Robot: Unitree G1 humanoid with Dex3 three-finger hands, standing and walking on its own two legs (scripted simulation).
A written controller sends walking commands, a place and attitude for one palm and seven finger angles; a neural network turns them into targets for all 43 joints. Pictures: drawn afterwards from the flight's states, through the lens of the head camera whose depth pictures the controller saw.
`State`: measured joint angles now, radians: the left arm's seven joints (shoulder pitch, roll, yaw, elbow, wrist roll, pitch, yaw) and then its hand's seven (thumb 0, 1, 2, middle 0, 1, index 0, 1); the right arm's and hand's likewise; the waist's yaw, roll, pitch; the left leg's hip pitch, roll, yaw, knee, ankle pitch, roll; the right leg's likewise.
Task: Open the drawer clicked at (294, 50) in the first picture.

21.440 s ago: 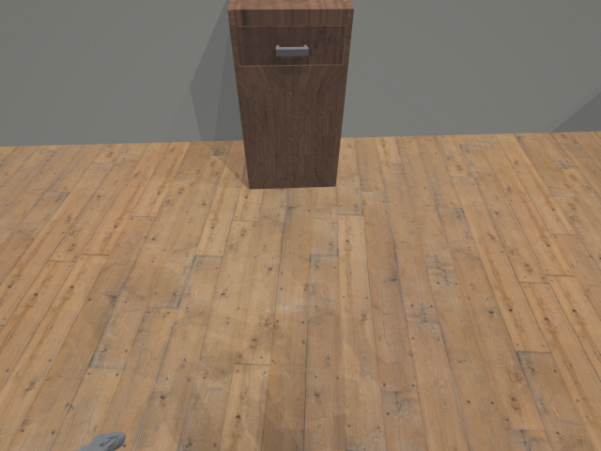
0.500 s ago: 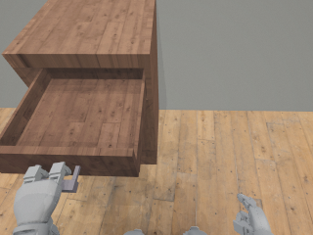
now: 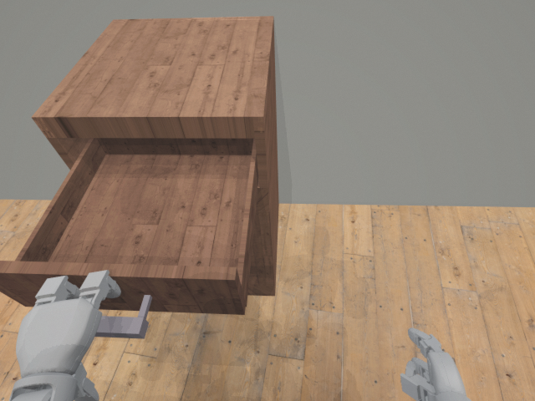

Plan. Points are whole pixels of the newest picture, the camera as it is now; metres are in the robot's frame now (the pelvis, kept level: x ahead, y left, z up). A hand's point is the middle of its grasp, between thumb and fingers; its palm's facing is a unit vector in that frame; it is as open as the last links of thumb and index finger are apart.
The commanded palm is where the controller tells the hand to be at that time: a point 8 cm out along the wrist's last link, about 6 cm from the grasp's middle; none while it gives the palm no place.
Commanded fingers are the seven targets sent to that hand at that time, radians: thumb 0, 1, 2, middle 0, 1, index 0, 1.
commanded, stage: lift the hand off the handle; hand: left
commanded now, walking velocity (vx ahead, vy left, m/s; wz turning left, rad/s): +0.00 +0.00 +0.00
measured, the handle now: (110, 313) +0.24 +0.28 -0.02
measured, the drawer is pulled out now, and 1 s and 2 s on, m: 0.30 0.30 0.30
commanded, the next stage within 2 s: draw the hand back to the body in 0.84 s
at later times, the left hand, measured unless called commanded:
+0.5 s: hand (66, 310) +0.20 +0.27 +0.09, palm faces +0.03 -0.05 -1.00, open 13.8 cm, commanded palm +0.17 +0.27 +0.15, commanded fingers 0.00 -0.50 0.30 -0.30 -1.20 -0.30 -1.20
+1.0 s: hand (53, 308) +0.20 +0.27 +0.12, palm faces -0.01 -0.10 -1.00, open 13.8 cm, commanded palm +0.17 +0.27 +0.18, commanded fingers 0.00 -0.50 0.30 -0.30 -1.20 -0.30 -1.20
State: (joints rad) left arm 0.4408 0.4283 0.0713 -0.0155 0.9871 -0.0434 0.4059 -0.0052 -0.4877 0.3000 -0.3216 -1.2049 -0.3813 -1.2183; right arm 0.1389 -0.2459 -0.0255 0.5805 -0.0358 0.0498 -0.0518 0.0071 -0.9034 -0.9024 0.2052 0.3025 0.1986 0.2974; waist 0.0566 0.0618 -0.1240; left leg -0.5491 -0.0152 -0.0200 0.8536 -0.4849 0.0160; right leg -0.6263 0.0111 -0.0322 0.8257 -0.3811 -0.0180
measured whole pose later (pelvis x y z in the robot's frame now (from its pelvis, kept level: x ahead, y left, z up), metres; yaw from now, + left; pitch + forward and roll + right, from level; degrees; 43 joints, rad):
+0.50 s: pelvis +0.01 +0.00 +0.02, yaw +0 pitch +5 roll +0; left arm 0.42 0.48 0.07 -0.21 0.92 0.00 0.20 0.00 -0.49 0.30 -0.32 -1.20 -0.32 -1.20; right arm 0.14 -0.24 0.01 0.55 -0.02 0.08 -0.04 0.01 -0.90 -0.90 0.21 0.30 0.20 0.30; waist 0.10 0.09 -0.08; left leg -0.33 -0.02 -0.02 0.65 -0.41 0.02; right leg -0.41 0.01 -0.03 0.64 -0.32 -0.01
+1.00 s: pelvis +0.01 +0.01 +0.03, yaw +1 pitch +2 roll -1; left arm 0.44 0.52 0.09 -0.32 0.86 -0.01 0.07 -0.01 -0.49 0.30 -0.32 -1.20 -0.32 -1.20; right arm 0.15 -0.26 0.02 0.52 0.00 0.10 -0.03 0.01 -0.90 -0.90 0.20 0.30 0.20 0.30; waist 0.11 0.09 -0.05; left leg -0.23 -0.02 -0.03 0.55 -0.36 0.02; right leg -0.30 0.00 -0.04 0.52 -0.26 -0.01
